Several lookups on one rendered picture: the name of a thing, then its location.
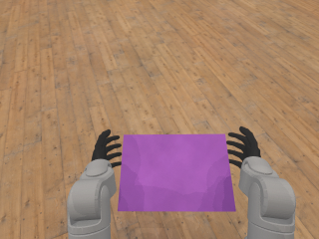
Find right robot forearm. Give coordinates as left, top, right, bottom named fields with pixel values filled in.
left=238, top=156, right=296, bottom=239

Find carton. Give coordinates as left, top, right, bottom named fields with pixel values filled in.
left=118, top=133, right=236, bottom=212

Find right robot hand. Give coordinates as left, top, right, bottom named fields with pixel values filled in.
left=226, top=126, right=261, bottom=168

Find left robot hand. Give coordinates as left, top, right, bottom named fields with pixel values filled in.
left=91, top=129, right=122, bottom=168

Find left robot forearm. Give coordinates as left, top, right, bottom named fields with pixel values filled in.
left=67, top=158, right=117, bottom=239

